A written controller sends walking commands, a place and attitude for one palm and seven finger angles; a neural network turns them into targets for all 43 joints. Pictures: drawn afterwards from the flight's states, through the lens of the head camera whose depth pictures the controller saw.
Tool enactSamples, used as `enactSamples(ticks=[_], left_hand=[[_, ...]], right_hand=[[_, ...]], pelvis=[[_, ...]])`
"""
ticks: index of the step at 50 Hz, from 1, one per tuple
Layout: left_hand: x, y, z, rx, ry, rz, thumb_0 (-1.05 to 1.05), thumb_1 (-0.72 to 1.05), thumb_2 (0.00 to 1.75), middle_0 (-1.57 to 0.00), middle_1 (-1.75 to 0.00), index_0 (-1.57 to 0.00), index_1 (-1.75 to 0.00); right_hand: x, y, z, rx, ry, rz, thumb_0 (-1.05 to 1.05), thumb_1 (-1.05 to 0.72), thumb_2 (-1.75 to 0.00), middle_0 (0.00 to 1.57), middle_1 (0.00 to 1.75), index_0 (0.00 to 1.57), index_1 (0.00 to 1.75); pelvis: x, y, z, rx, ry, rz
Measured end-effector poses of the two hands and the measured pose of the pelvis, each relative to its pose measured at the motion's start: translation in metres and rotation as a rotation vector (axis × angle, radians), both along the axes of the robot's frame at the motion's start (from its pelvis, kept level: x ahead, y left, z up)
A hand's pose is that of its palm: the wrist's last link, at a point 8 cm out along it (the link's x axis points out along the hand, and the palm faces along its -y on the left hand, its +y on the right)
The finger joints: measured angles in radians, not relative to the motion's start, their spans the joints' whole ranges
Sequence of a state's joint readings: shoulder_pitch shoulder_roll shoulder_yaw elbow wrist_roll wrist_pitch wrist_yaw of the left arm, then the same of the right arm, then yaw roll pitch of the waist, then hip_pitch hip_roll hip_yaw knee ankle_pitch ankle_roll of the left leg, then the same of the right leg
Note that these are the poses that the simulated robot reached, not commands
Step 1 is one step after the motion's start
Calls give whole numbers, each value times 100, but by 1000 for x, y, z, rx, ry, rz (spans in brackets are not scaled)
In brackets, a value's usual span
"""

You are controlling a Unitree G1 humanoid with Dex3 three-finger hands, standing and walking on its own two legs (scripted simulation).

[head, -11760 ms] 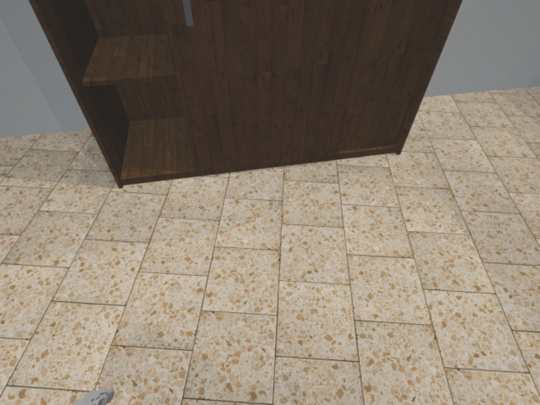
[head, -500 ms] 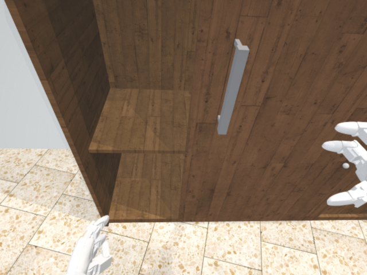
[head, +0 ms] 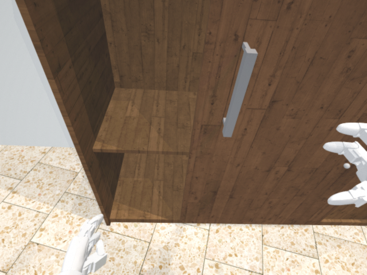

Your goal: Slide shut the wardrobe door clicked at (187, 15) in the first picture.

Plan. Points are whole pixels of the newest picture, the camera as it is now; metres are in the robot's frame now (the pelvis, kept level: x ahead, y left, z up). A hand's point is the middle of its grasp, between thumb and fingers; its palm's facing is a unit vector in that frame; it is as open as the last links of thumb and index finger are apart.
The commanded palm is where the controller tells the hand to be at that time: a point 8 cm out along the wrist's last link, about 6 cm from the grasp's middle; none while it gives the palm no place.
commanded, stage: move the hooked fingers beside the handle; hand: right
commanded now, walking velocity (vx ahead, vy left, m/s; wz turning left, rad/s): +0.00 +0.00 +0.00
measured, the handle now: (235, 94) +0.53 -0.12 +0.15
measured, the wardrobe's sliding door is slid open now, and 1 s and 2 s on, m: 0.38 0.38 0.38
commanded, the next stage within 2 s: none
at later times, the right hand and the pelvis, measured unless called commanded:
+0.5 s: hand (317, 144) +0.33 -0.25 +0.18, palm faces +0.03 +1.00 -0.05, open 13.9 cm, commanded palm +0.30 -0.30 +0.17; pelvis +0.00 +0.00 +0.00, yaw +0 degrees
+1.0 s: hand (293, 126) +0.39 -0.22 +0.17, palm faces +0.01 +1.00 -0.02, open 13.9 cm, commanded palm +0.37 -0.27 +0.17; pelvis +0.00 +0.00 +0.00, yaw +1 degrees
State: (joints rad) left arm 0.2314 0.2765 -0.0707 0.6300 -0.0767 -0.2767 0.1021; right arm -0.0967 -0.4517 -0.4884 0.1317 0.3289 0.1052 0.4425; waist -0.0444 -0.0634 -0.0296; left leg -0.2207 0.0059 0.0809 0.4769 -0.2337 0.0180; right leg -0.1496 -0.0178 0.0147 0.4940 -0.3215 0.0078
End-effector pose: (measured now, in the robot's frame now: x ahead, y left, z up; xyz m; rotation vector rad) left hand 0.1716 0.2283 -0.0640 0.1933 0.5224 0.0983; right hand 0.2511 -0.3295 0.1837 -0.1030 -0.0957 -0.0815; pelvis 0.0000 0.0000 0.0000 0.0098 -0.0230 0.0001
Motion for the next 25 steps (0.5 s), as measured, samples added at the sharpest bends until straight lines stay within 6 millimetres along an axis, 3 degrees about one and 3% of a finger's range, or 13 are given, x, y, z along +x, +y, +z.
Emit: enactSamples(ticks=[12,25], left_hand=[[-1,-4,-3,-2,10,-15,1,90,90,-20,-30,-20,-30],[-20,7,-9,10,56,41,1,90,90,-20,-30,-20,-30]], right_hand=[[3,0,-6,29,13,-3,-1,50,-30,30,120,31,120],[56,28,-6,46,19,57,-1,50,-30,30,120,30,120]], pelvis=[[-4,1,0,0,1,-8],[-5,0,0,-5,20,4]])
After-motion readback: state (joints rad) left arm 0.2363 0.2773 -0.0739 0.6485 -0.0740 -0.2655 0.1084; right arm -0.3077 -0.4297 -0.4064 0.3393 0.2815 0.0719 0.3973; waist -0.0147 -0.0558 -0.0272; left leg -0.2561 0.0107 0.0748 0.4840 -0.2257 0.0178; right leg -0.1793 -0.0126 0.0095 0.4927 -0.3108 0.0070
